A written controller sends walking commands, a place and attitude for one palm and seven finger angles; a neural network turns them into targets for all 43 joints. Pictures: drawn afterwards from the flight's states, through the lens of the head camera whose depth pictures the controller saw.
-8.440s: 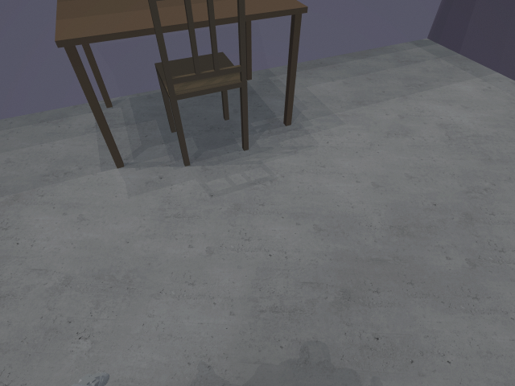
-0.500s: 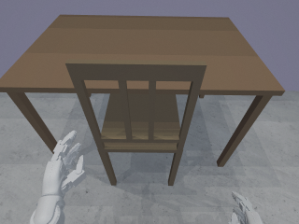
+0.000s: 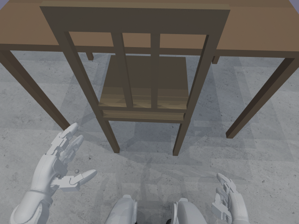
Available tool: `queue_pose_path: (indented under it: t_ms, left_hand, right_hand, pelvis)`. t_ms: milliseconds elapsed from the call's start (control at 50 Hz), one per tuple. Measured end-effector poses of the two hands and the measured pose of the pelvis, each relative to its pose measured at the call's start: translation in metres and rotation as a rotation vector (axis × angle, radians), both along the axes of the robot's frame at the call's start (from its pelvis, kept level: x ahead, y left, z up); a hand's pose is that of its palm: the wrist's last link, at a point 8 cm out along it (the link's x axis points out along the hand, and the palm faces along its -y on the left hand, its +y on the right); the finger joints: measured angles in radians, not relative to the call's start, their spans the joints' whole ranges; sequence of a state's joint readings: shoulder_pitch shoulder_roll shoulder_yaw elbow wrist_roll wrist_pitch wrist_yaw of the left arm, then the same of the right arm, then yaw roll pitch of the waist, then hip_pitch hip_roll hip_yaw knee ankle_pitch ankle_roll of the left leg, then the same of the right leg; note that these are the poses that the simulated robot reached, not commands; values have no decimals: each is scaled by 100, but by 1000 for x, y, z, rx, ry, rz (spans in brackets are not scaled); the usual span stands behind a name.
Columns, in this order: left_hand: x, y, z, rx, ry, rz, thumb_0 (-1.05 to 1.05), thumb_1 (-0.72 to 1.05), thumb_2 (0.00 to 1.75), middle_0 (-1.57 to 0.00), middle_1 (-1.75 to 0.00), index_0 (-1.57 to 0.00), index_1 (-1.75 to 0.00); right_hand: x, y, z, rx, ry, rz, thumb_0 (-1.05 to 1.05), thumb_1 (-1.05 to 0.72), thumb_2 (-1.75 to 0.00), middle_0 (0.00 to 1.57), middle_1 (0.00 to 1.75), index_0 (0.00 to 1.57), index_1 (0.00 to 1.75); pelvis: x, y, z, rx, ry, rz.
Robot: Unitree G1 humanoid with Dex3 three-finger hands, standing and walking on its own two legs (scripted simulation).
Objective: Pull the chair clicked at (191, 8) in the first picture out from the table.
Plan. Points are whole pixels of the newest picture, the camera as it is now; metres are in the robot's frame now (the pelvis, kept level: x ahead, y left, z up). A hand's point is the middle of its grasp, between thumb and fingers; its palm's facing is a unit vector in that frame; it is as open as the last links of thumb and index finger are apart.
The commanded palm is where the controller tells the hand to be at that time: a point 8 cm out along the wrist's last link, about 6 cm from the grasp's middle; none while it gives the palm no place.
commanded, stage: raise the hand toward the chair's back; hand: left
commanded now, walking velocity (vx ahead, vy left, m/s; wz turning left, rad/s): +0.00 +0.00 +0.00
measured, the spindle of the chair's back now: (124, 76) +0.54 +0.11 +0.03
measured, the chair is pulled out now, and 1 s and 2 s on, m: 0.00 0.00 0.00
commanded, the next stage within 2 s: aim the fingers beside a spindle in 1.32 s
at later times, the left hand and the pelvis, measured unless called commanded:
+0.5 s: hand (46, 161) +0.25 +0.24 +0.07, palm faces +0.07 -1.00 -0.06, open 16.3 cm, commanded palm +0.22 +0.29 +0.06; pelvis +0.02 +0.04 +0.01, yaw +0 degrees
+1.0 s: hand (54, 155) +0.26 +0.24 +0.06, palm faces -0.02 -1.00 -0.05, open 16.9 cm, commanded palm +0.24 +0.30 +0.07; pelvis +0.02 +0.04 +0.02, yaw +0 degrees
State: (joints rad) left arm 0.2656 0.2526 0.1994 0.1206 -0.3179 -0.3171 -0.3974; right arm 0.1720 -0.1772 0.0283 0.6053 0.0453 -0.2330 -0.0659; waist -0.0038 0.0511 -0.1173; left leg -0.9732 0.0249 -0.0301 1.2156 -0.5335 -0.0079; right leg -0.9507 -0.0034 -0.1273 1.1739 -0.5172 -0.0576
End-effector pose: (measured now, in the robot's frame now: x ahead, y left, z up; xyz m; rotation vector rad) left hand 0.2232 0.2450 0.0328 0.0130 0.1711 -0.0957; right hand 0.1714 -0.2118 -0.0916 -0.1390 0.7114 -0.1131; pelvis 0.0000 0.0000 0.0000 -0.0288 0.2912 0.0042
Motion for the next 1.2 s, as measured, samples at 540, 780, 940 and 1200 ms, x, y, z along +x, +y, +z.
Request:
queue_pose_path:
  t_ms: [540,780,940,1200]
  left_hand:
    - [0,51,36,58,-151,147,-1,-41,33,-7,-9,-7,-9]
    - [8,58,45,62,-176,137,-1,-49,30,-7,-8,-7,-8]
    - [21,52,26,43,-54,82,-1,-49,30,-6,-8,-6,-8]
    - [22,42,33,57,-114,121,-1,-49,30,-6,-8,-6,-8]
  right_hand:
    - [39,31,47,-97,-89,78,1,-90,-90,21,30,20,30]
    - [19,30,42,-108,-9,79,1,-90,-89,21,30,21,30]
    - [2,9,40,-126,38,27,1,-90,-90,21,30,21,30]
    - [6,-7,39,-123,25,23,1,-90,-90,21,30,21,30]
  pelvis:
    - [16,43,15,-29,-2,12]
    - [18,43,19,-34,-10,14]
    - [19,39,21,-29,-4,7]
    - [21,27,21,-17,-2,6]
